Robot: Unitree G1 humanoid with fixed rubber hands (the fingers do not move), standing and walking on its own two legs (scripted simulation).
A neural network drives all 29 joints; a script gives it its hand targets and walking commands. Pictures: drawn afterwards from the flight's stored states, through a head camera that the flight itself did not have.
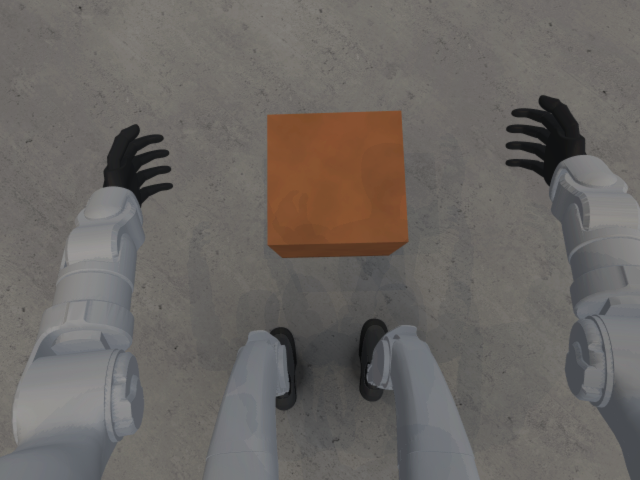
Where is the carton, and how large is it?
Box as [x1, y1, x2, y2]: [267, 111, 408, 257]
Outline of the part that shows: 400,111 267,115 267,244 282,257 388,255 408,241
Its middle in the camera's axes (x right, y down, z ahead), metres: +0.04 -0.12 +0.94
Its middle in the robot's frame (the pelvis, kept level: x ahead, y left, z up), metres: +0.55 -0.01 -0.54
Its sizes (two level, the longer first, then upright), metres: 0.290 0.286 0.260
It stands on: the floor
